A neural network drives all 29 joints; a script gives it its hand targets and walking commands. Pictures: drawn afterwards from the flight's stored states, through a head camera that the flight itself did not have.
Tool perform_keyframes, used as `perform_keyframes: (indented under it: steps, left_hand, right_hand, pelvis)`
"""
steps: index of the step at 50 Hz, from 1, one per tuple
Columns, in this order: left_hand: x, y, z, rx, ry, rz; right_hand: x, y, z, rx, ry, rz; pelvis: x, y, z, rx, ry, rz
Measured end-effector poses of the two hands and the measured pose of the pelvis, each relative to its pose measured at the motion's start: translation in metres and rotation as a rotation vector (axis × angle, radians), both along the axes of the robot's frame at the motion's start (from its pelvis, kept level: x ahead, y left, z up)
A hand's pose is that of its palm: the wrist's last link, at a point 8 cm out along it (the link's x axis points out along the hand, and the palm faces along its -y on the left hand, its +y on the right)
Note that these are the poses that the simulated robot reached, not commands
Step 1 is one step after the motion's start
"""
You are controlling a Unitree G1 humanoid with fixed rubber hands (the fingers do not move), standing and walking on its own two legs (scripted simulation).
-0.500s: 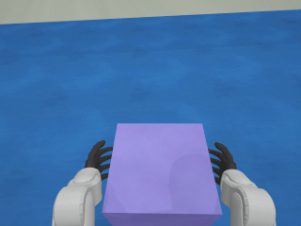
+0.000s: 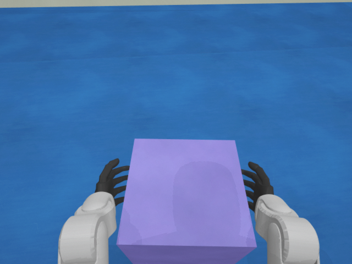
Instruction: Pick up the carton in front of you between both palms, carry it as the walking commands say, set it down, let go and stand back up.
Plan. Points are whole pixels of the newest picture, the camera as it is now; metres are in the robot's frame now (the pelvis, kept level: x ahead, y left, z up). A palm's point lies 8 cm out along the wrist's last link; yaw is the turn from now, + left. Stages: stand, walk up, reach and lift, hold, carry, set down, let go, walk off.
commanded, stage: carry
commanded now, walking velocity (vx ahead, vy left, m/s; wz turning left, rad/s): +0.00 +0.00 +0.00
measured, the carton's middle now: (183, 208) +0.26 +0.00 -0.01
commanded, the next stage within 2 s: hold in 1.96 s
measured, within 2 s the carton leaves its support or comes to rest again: neither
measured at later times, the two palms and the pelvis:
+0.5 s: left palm (122, 139) +0.38 +0.14 +0.09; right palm (254, 139) +0.39 -0.16 +0.09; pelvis +0.14 -0.02 +0.00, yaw +2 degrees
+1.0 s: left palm (125, 156) +0.37 +0.14 +0.03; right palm (246, 157) +0.38 -0.16 +0.03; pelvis +0.12 -0.02 -0.01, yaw +1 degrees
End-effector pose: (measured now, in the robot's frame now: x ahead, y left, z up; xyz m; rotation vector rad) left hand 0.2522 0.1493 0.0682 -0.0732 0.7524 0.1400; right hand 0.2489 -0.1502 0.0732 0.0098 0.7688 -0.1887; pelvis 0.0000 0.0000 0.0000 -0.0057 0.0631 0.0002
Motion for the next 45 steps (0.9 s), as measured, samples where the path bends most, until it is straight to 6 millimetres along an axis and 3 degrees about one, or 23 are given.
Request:
perform_keyframes:
  steps: [11, 15, 19, 33, 45]
  left_hand:
    - [0.073, -0.010, 0.031, 0.043, -0.112, 0.025]
    - [0.097, -0.013, 0.039, 0.055, -0.131, 0.034]
    - [0.113, -0.014, 0.033, 0.051, -0.095, 0.039]
    - [0.131, -0.013, 0.009, 0.059, -0.030, 0.021]
    - [0.131, -0.012, -0.022, 0.090, -0.036, -0.009]
  right_hand:
    - [0.082, -0.010, 0.022, 0.039, -0.113, 0.027]
    - [0.110, -0.013, 0.027, 0.048, -0.132, 0.037]
    - [0.127, -0.014, 0.022, 0.044, -0.096, 0.042]
    - [0.144, -0.013, 0.001, 0.013, -0.031, 0.048]
    - [0.141, -0.010, -0.030, -0.017, -0.037, 0.079]
  pelvis:
    - [0.089, -0.014, 0.000, 0.011, -0.019, 0.027]
    - [0.112, -0.018, -0.001, 0.009, -0.006, 0.030]
    - [0.127, -0.021, -0.001, 0.010, 0.002, 0.031]
    - [0.144, -0.020, 0.002, 0.009, 0.011, 0.028]
    - [0.129, -0.018, -0.007, 0.005, 0.005, 0.026]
